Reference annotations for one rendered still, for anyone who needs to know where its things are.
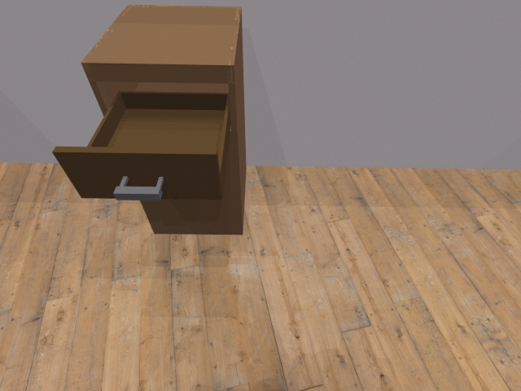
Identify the drawer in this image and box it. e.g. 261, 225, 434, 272
52, 91, 231, 200

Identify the cabinet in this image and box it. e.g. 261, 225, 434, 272
81, 5, 247, 235

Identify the handle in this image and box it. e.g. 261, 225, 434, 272
113, 176, 164, 200

